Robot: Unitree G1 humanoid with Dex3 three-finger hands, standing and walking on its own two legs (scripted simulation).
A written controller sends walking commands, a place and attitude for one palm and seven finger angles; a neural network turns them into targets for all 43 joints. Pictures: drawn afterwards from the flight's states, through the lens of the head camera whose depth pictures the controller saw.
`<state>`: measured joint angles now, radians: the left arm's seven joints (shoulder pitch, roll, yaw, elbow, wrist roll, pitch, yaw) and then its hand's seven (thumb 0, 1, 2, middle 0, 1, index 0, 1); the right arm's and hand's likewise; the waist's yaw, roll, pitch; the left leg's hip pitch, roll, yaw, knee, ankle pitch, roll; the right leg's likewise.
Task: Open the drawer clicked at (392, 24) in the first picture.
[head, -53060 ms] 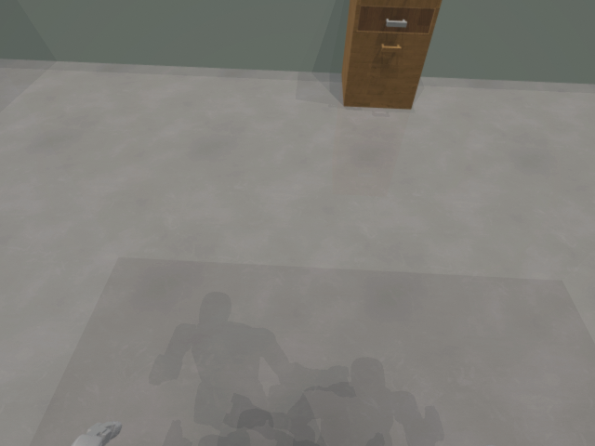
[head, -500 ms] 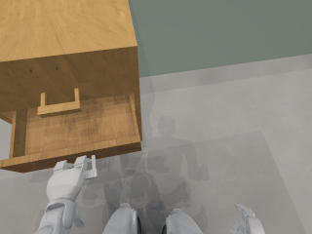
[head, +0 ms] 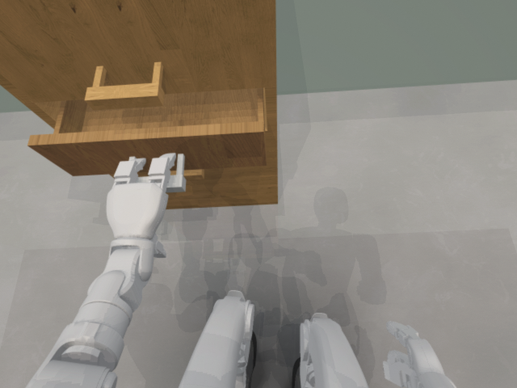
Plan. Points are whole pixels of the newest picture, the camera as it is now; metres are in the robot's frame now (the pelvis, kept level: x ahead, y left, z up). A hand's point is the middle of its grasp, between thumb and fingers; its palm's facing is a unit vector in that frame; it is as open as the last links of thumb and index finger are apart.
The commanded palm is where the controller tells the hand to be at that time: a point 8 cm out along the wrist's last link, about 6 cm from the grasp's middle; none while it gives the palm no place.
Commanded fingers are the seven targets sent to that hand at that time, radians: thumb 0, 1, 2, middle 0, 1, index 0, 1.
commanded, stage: open the thumb to release the handle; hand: left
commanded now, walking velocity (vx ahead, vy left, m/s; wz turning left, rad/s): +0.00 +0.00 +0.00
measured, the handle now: (155, 173) +0.44 +0.24 -0.07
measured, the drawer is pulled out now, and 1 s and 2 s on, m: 0.08 0.07 0.07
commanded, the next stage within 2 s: lift the hand off the handle in 0.22 s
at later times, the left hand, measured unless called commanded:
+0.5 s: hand (144, 211) +0.37 +0.24 -0.07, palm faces -0.02 -0.03 -1.00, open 16.2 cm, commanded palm +0.38 +0.22 -0.01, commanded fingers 0.00 -0.50 0.30 -0.15 -0.30 -0.15 -0.30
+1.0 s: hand (141, 201) +0.38 +0.24 -0.04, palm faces -0.09 -0.05 -1.00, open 15.7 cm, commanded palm +0.38 +0.22 +0.02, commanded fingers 0.00 -0.50 0.30 -0.15 -0.30 -0.15 -0.30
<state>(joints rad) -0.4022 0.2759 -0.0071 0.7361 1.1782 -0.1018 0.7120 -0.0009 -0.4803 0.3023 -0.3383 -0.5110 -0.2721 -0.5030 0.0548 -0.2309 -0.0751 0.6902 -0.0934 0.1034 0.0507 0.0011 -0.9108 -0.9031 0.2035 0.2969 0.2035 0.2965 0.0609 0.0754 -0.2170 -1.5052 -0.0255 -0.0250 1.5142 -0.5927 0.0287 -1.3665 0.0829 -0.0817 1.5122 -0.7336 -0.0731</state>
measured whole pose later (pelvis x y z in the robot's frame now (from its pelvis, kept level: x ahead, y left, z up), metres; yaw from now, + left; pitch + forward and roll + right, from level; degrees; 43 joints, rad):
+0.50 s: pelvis -0.05 +0.02 +0.00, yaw -3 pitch +30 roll -5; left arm -0.55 0.39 0.00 0.99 1.13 -0.06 0.65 0.00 -0.48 0.30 -0.16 -0.30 -0.15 -0.30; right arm 0.28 -0.29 -0.07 0.75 -0.04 0.04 0.02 0.00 -0.91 -0.90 0.20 0.30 0.20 0.30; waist -0.06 0.09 -0.24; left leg -1.53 0.01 -0.02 1.49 -0.49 0.05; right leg -1.40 0.11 -0.08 1.47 -0.61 -0.05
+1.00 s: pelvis -0.03 +0.02 +0.04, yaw -2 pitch +29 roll -5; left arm -0.56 0.33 -0.03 1.03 1.12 0.01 0.62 0.00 -0.48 0.30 -0.26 -0.35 -0.27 -0.36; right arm 0.24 -0.22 -0.03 0.72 -0.04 0.03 0.01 0.00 -0.91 -0.90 0.21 0.30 0.21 0.30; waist -0.06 0.08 -0.24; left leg -1.38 -0.01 -0.01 1.34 -0.47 0.06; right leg -1.25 0.10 -0.05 1.32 -0.58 -0.03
